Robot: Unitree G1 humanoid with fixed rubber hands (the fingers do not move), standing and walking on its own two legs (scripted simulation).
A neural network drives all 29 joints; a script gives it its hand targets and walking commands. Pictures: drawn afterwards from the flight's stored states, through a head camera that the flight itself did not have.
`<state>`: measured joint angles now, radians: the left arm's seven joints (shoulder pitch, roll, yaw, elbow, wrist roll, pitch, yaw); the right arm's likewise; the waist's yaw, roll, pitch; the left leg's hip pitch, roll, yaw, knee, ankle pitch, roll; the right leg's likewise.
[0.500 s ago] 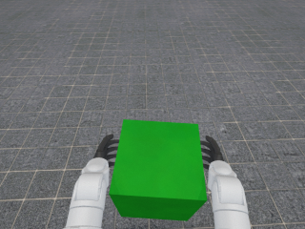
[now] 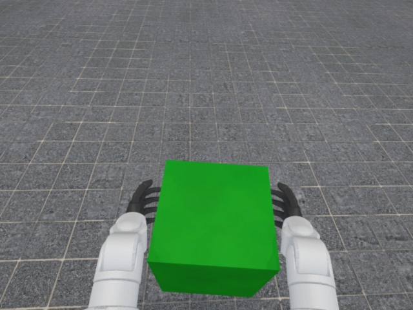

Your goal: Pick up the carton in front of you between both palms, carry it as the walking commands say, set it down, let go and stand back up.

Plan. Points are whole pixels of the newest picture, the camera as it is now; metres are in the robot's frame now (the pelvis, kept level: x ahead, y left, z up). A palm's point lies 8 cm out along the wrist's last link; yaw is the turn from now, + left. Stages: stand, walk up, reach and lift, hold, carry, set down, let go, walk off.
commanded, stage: carry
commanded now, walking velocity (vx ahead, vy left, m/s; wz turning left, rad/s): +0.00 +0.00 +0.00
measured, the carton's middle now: (211, 233) +0.30 +0.00 -0.05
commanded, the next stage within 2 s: hold in 1.98 s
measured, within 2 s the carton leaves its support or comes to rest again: neither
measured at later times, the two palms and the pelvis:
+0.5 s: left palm (152, 208) +0.30 +0.12 +0.04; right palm (302, 214) +0.31 -0.18 +0.04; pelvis +0.02 -0.03 +0.00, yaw +0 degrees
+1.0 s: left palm (146, 230) +0.26 +0.13 +0.03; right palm (304, 237) +0.27 -0.17 +0.03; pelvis -0.02 -0.02 -0.01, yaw +0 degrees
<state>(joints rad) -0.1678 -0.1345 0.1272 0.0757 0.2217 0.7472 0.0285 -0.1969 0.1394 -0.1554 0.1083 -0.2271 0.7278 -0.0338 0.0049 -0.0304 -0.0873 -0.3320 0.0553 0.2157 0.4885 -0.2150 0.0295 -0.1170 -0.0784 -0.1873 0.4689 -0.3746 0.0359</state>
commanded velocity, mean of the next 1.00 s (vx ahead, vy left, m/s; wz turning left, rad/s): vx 0.00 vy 0.00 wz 0.00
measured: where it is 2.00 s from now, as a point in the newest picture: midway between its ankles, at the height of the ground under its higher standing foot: outside the picture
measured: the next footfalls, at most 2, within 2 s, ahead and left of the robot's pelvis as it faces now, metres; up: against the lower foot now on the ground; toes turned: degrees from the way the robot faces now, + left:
none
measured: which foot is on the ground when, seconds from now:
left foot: down 0.00-1.00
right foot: down 0.00-1.00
